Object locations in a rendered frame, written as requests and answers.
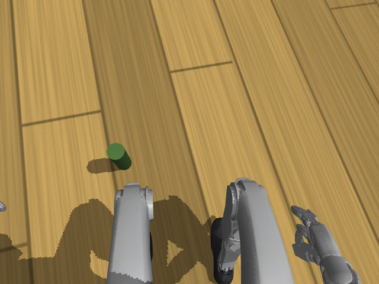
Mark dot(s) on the right robot foot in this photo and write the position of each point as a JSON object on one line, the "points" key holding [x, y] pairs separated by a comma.
{"points": [[220, 276]]}

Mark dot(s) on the right robot arm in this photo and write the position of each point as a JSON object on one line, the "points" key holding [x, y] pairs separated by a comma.
{"points": [[337, 270]]}

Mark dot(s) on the right robot hand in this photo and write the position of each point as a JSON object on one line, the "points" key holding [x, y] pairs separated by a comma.
{"points": [[321, 242]]}

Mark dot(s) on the can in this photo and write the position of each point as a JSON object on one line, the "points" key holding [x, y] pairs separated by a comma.
{"points": [[119, 156]]}

